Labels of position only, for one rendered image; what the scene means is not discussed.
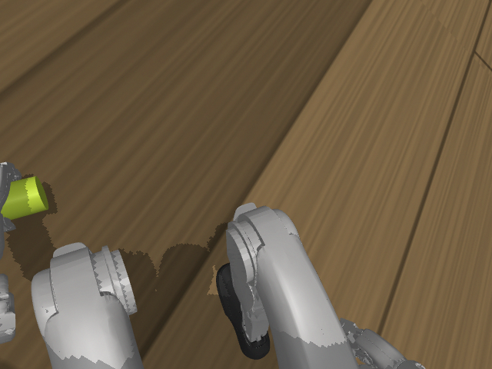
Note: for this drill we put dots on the right robot foot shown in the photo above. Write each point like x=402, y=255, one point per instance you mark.
x=232, y=308

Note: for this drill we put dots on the can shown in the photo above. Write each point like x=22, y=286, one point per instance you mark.
x=26, y=196

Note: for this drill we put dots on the left robot hand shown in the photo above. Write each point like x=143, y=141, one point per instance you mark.
x=8, y=173

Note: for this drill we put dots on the left robot arm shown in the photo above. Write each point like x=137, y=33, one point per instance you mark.
x=7, y=304

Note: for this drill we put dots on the right robot hand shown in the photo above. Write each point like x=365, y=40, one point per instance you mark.
x=371, y=348

